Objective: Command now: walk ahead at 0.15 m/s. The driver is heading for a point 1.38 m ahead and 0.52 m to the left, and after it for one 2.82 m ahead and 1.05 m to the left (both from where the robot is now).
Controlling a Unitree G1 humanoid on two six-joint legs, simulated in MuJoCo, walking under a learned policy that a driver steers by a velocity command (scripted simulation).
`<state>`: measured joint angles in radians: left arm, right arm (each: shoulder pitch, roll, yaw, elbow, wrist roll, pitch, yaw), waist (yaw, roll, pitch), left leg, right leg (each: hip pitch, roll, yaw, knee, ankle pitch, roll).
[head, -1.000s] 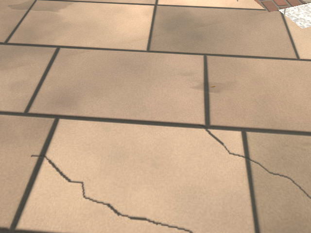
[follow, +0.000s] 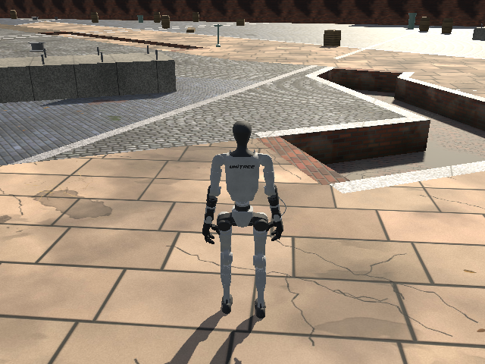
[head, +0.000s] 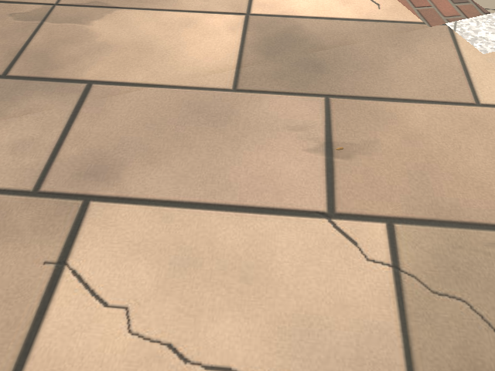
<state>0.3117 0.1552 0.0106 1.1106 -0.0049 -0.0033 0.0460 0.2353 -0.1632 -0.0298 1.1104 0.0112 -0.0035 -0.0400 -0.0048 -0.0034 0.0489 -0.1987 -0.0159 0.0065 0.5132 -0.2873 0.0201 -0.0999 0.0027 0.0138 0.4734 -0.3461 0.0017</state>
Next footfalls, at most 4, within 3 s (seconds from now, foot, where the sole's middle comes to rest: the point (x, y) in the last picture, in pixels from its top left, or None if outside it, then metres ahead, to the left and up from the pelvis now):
0.64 left None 0.41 0.11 -0.77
1.10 right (200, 249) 0.88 0.17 -0.77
1.56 left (69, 213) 1.03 0.62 -0.77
2.02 right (63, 129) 1.45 0.75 -0.77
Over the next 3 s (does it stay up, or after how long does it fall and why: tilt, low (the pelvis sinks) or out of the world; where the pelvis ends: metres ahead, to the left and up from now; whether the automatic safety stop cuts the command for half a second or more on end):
stays up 2.11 0.80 -0.01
